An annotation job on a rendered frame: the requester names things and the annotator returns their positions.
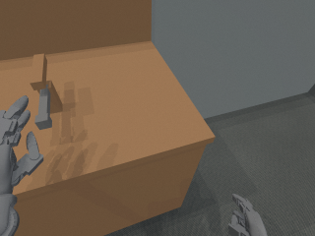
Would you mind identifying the tap lever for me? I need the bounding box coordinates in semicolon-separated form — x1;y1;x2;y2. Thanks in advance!
34;85;52;130

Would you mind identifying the counter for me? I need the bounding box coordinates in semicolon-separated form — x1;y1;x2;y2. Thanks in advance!
0;0;216;236

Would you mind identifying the robot left hand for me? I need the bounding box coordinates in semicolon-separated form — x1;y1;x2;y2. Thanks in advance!
0;95;44;195

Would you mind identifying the robot right hand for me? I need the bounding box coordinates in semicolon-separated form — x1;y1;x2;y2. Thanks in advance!
228;194;268;236

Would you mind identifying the robot left forearm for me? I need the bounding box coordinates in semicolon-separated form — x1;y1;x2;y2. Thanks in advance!
0;194;20;236

